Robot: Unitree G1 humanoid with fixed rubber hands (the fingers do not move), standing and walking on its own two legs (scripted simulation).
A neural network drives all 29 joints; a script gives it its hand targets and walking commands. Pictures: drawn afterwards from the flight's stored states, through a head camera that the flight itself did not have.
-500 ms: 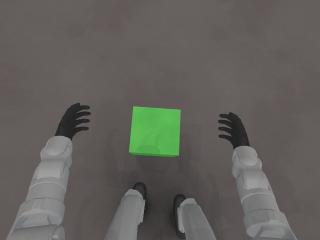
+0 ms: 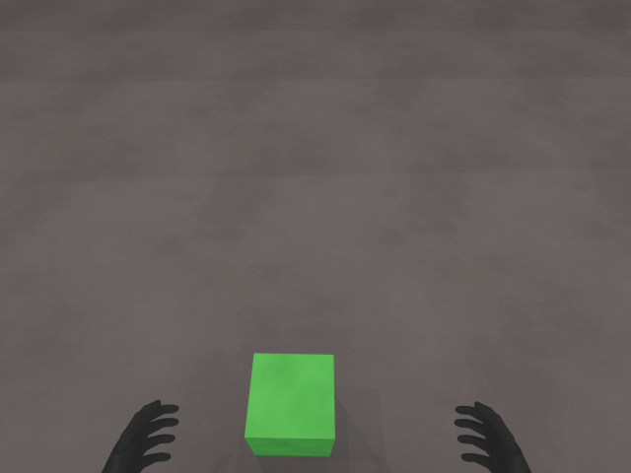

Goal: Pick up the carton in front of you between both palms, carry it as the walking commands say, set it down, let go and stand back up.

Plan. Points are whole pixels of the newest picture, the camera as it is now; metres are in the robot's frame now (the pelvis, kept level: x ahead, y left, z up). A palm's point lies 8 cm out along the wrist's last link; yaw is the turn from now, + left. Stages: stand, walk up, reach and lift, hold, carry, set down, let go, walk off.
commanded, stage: let go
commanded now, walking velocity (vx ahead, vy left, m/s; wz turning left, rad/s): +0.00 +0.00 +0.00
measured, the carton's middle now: (293, 406) +0.38 +0.05 -0.65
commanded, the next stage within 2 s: stand in 0.40 s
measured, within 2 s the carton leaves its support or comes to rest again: neither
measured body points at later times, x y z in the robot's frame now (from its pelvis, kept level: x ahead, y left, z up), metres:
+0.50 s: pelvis +0.01 +0.00 -0.01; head +0.01 +0.00 +0.44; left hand +0.16 +0.26 -0.08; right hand +0.16 -0.25 -0.10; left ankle +0.00 +0.12 -0.74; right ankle -0.04 -0.11 -0.74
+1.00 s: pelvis +0.04 +0.00 -0.03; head +0.05 +0.00 +0.42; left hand +0.08 +0.28 -0.13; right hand +0.18 -0.24 -0.15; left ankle +0.00 +0.12 -0.74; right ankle -0.05 -0.11 -0.74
